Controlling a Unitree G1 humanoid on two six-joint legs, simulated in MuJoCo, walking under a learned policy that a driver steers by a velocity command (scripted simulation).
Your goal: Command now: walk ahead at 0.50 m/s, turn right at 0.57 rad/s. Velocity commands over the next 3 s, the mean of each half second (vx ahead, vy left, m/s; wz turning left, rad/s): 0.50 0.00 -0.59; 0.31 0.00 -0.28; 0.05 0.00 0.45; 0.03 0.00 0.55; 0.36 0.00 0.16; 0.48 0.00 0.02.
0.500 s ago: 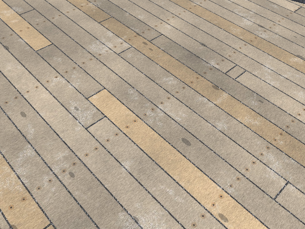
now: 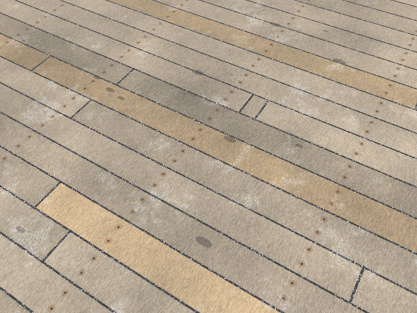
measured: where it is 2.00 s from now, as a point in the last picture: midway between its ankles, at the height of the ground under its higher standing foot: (250, 298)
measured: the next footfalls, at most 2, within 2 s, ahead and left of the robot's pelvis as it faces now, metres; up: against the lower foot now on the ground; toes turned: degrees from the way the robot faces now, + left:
left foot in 0.30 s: +0.36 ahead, +0.13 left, +0.00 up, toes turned -14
right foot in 0.80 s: +0.51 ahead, -0.21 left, +0.00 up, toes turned -28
